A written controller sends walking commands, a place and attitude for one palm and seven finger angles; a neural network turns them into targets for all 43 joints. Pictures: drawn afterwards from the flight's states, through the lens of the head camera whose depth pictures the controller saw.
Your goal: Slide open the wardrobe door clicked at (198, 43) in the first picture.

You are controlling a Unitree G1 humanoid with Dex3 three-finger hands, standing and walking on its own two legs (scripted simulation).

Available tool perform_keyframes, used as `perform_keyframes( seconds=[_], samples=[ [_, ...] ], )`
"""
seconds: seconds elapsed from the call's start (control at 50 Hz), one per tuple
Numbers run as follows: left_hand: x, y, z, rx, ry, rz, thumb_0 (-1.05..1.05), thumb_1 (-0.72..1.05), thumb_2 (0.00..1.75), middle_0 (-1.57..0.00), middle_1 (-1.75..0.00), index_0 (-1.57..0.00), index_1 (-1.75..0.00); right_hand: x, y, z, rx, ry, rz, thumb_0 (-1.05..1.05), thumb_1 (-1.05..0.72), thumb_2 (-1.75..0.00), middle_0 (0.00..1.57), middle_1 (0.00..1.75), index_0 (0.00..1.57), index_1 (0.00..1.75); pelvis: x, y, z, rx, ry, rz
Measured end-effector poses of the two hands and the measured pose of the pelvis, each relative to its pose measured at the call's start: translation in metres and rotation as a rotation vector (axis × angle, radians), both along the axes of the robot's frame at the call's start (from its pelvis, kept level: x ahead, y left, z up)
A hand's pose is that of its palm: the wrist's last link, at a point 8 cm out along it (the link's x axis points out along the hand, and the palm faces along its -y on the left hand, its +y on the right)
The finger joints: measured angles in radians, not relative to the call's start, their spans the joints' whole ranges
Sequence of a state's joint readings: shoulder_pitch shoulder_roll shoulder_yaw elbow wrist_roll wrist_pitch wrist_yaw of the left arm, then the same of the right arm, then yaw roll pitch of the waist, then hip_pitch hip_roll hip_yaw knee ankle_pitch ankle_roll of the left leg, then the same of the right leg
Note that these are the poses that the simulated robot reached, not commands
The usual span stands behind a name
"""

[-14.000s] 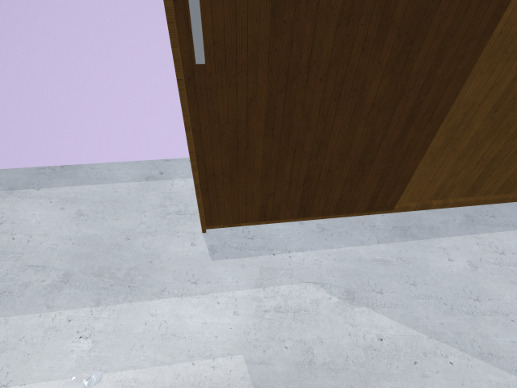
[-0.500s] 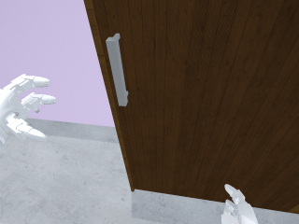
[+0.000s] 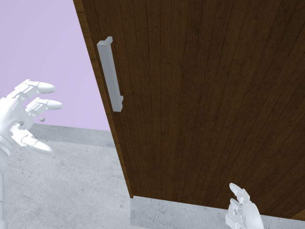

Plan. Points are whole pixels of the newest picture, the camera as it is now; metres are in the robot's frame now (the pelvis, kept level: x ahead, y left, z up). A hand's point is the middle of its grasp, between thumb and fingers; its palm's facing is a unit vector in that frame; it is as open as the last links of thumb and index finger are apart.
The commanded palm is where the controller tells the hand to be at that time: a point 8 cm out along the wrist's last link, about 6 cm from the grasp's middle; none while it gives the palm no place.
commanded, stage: move the hooked fingers beside the handle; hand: left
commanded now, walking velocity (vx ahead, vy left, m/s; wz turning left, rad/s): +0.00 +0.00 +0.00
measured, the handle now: (113, 76) +0.47 +0.16 +0.19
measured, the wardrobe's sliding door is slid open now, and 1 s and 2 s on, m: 0.00 0.00 0.00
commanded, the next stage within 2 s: none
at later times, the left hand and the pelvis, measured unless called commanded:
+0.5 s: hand (52, 105) +0.33 +0.27 +0.20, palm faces +0.02 -1.00 -0.08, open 13.9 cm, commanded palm +0.29 +0.31 +0.21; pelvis +0.00 +0.01 +0.00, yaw -1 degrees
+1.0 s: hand (68, 96) +0.36 +0.25 +0.20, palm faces -0.02 -1.00 -0.05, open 13.9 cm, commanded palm +0.33 +0.30 +0.20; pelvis +0.00 +0.01 +0.00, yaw -1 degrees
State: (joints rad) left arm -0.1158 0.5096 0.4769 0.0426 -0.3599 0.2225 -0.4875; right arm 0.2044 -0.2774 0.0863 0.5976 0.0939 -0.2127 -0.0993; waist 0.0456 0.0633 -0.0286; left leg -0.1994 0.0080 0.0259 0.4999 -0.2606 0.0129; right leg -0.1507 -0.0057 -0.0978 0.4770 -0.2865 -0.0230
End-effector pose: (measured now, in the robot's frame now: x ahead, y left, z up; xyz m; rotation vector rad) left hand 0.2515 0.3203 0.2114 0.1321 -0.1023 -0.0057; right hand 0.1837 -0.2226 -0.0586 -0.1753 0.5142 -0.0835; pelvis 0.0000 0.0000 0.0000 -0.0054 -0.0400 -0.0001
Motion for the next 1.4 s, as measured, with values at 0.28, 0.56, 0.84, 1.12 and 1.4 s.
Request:
perform_keyframes(
  seconds=[0.28, 0.56, 0.84, 1.12, 1.4],
  samples=[
    [0.030, 0.004, -0.011, -0.019, 0.071, 0.015, -0.02, -0.50, 0.30, -0.30, -1.20, -0.30, -1.20, -0.006, -0.012, -0.007, -0.024, 0.048, -0.029, 0.01, -0.90, -0.90, 0.20, 0.30, 0.20, 0.30, 0.000, -0.001, -0.001, -0.001, 0.012, 0.006],
    [0.056, 0.002, -0.016, -0.040, 0.097, 0.016, -0.02, -0.50, 0.30, -0.30, -1.20, -0.30, -1.20, -0.022, -0.010, -0.011, -0.017, 0.084, -0.074, 0.01, -0.91, -0.90, 0.20, 0.30, 0.20, 0.30, 0.003, 0.008, 0.000, 0.000, 0.023, -0.010],
    [0.077, -0.007, -0.013, -0.060, 0.090, 0.016, -0.02, -0.50, 0.30, -0.30, -1.20, -0.30, -1.20, -0.022, 0.002, -0.010, -0.011, 0.099, -0.071, 0.01, -0.90, -0.90, 0.20, 0.30, 0.20, 0.30, 0.003, 0.013, 0.001, -0.001, 0.026, -0.010],
    [0.097, -0.023, -0.014, -0.071, 0.090, 0.002, -0.02, -0.50, 0.30, -0.30, -1.20, -0.30, -1.20, -0.031, -0.004, -0.013, -0.027, 0.139, -0.096, 0.01, -0.90, -0.90, 0.20, 0.30, 0.20, 0.30, 0.001, 0.014, 0.001, 0.000, 0.030, -0.009],
    [0.135, -0.036, -0.015, -0.089, 0.110, 0.004, -0.02, -0.50, 0.30, -0.30, -1.20, -0.30, -1.20, -0.061, -0.019, -0.025, -0.038, 0.240, -0.156, 0.01, -0.90, -0.90, 0.20, 0.30, 0.20, 0.30, 0.003, 0.009, 0.002, 0.001, 0.053, -0.021]
  ],
)
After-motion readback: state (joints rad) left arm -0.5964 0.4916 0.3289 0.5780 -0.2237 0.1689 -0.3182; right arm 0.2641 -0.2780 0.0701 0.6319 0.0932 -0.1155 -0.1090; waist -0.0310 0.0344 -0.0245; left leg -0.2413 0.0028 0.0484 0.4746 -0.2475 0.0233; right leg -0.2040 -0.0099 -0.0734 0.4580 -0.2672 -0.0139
